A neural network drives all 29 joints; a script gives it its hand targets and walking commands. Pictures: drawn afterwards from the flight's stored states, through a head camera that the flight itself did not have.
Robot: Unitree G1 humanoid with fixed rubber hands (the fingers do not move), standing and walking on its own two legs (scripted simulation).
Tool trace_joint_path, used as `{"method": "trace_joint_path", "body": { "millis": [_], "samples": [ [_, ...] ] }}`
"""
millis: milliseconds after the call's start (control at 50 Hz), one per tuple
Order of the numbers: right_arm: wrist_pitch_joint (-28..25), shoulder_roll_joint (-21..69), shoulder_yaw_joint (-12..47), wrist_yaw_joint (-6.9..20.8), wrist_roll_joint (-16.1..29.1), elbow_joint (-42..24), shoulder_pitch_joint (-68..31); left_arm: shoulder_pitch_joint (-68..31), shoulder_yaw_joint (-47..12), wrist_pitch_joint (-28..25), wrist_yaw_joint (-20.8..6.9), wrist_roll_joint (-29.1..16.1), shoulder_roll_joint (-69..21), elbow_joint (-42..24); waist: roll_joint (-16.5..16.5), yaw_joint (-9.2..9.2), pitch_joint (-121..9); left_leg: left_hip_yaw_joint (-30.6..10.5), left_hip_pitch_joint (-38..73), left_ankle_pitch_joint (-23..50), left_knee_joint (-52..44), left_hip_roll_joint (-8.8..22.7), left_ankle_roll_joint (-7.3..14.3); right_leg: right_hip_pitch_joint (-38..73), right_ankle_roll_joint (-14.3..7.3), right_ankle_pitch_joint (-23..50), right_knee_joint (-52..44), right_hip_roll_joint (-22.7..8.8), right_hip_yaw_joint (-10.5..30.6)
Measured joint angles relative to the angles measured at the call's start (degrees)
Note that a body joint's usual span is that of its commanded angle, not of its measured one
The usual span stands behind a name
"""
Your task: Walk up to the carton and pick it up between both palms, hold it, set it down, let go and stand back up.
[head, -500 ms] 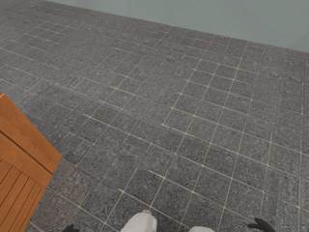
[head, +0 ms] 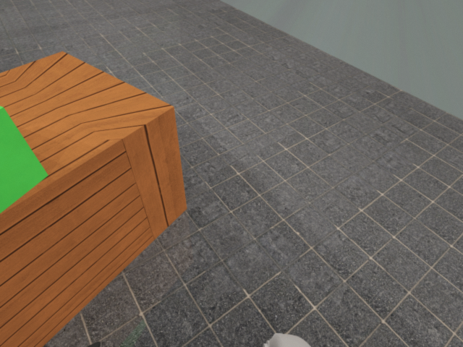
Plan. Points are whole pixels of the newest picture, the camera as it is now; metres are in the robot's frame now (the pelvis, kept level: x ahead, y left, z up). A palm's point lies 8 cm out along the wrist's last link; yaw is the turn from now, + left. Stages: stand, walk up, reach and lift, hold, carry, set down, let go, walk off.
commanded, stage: walk up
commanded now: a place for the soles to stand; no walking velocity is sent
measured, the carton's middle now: out of the picture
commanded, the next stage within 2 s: none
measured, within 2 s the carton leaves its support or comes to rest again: neither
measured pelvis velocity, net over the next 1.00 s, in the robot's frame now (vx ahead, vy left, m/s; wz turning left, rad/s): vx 0.25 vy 0.21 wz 0.77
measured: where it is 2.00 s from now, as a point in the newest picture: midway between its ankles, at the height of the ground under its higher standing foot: (157, 340)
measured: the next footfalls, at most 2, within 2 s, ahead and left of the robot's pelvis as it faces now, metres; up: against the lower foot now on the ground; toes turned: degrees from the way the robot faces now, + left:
right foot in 0.06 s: +0.14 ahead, -0.09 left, +0.00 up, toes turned +0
left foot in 0.42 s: +0.15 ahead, +0.28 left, +0.00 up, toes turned +29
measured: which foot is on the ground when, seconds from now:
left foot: down 0.00-0.06, up 0.08-0.40, down 0.42-0.80, up 0.82-1.00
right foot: up 0.00-0.04, down 0.06-0.42, up 0.44-0.76, down 0.78-1.00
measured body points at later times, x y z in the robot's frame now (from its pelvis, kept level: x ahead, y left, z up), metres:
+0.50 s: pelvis +0.11 +0.13 -0.02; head +0.11 +0.16 +0.43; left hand +0.00 +0.40 -0.14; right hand +0.36 -0.05 -0.10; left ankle +0.12 +0.26 -0.72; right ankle +0.10 -0.07 -0.67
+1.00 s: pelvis +0.25 +0.21 +0.00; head +0.26 +0.23 +0.45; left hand +0.11 +0.46 -0.11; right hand +0.50 +0.08 -0.12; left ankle +0.21 +0.32 -0.68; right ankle +0.35 +0.12 -0.72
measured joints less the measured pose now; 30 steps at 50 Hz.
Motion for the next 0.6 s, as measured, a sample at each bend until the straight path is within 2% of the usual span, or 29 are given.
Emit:
{"method": "trace_joint_path", "body": {
  "millis": [60,80,120,180,220,280,320,360,400,440,460,500,520,560,600],
  "samples": [
    [0.6,-0.7,-0.2,0.4,0.1,-0.6,1.3,1.4,-0.6,-0.8,0.6,0.7,-1.2,-2.0,1.5,-0.1,-0.7,-1.8,-0.2,-1.9,2.0,-2.1,0.0,4.3,-0.8,5.8,-10.7,2.3,-0.7],
    [0.8,-1.0,-0.3,0.4,0.1,-0.8,1.7,1.9,-0.9,-1.2,1.0,1.3,-1.6,-2.6,2.5,0.36,-0.8,-2.4,-1.1,-4.4,4.7,-2.4,-0.2,5.1,-1.2,9.3,-12.1,2.6,-0.8],
    [1.0,-1.6,-0.4,0.2,-0.7,-1.0,2.0,2.4,-1.7,-1.3,2.1,2.9,-2.2,-2.6,5.1,1.06,-0.7,-2.6,-4.8,-8.9,14.3,-2.4,-1.2,6.0,-1.1,8.8,-10.4,1.6,-3.5],
    [1.1,-2.6,-0.5,0.9,-1.9,-2.0,1.3,2.7,-1.9,-1.2,2.9,3.5,-2.6,-0.6,7.7,2.52,-0.2,1.4,-10.8,-6.0,25.7,0.7,-2.9,9.2,-0.7,7.0,-12.0,-0.2,-6.9],
    [0.8,-3.3,-0.8,1.6,-1.6,-2.6,0.5,2.8,-1.6,-1.5,2.9,3.5,-2.5,0.5,8.9,3.43,0.5,2.9,-13.3,-3.6,27.5,3.6,-3.8,11.8,-0.3,7.1,-14.2,-1.3,-8.9],
    [0.3,-3.7,-1.1,2.6,-0.4,-3.4,-1.1,3.0,-1.3,-1.9,2.7,3.6,-1.8,1.7,9.4,4.5,1.7,3.4,-14.5,-2.0,23.0,7.5,-3.9,15.7,0.6,7.1,-17.2,-3.0,-11.8],
    [-0.2,-3.5,-1.2,2.9,0.3,-4.0,-2.3,3.3,-1.1,-2.0,2.4,3.6,-1.1,1.9,8.8,5.13,2.3,3.7,-13.8,-1.7,16.8,9.4,-3.3,17.9,1.2,6.7,-18.4,-4.4,-13.6],
    [-1.1,-3.1,-1.3,3.1,0.7,-4.4,-3.4,3.6,-0.9,-1.7,2.2,3.6,-0.3,1.9,7.9,5.79,2.7,4.5,-12.0,-1.2,10.4,10.4,-2.1,19.6,1.7,5.5,-18.5,-6.0,-15.1],
    [-2.3,-2.8,-1.3,3.0,0.7,-4.9,-4.1,4.1,-0.7,-1.2,2.0,3.4,0.4,1.8,6.5,6.4,2.7,6.0,-9.0,-0.6,5.1,10.2,-0.7,20.4,1.4,3.1,-16.3,-8.3,-16.1],
    [-3.7,-2.7,-1.5,2.0,0.7,-5.5,-4.8,4.8,-0.5,-0.2,1.6,3.0,0.9,1.5,4.2,6.44,2.9,7.2,-7.2,3.7,3.5,7.4,-0.5,18.9,-0.3,-0.8,-9.2,-12.0,-14.5],
    [-4.3,-2.5,-1.5,1.1,0.8,-5.7,-5.2,4.9,-0.5,0.5,1.1,2.5,1.0,1.3,3.1,6.17,3.4,7.4,-7.5,3.1,5.6,6.0,-0.5,16.5,-0.8,-1.3,-2.6,-12.4,-11.1],
    [-4.5,-1.7,-0.8,-0.7,1.7,-5.5,-5.3,4.3,-0.8,1.7,-0.2,1.7,1.3,0.2,1.6,5.26,3.7,7.1,-7.2,0.1,7.6,4.0,-0.2,10.7,-1.0,-3.6,10.4,-9.0,-2.7],
    [-4.2,-1.2,-0.4,-1.6,1.9,-5.2,-4.9,3.7,-1.0,1.8,-0.7,1.4,1.3,-0.4,0.8,4.85,3.8,6.8,-6.4,-0.6,7.1,3.1,0.0,8.1,-1.1,-3.3,15.0,-7.2,-0.3],
    [-3.8,-0.4,0.2,-2.9,1.4,-4.8,-3.7,2.4,-1.5,1.1,-1.3,1.1,0.8,-1.9,-0.1,3.97,4.0,6.3,-4.3,-0.7,5.2,1.9,0.5,3.7,-0.9,-1.8,18.4,-5.1,1.0],
    [-3.8,0.3,0.6,-3.4,0.9,-4.4,-2.0,1.4,-2.0,0.4,-1.7,0.9,0.0,-3.4,-0.6,3.02,3.8,5.7,-2.3,-0.6,2.9,0.9,0.8,0.6,-0.4,-1.3,15.8,-4.0,0.8]
  ]
}}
